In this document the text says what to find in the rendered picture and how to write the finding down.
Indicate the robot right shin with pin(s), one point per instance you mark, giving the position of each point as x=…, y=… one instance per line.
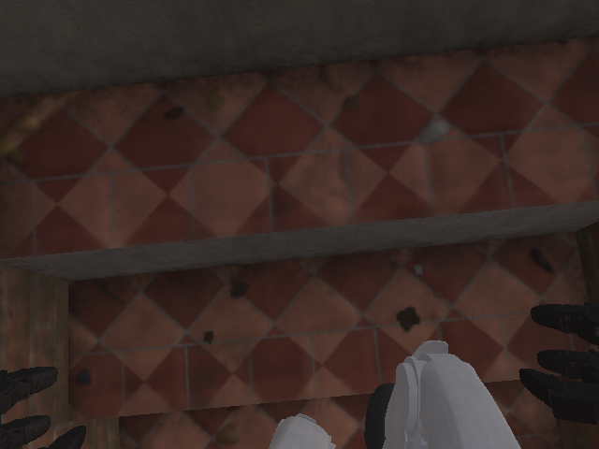
x=397, y=438

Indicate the left robot hand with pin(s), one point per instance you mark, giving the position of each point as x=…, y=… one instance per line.
x=18, y=385

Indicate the right robot foot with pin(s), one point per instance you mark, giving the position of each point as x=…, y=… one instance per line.
x=374, y=433

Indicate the right robot hand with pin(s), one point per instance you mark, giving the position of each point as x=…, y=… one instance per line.
x=574, y=401

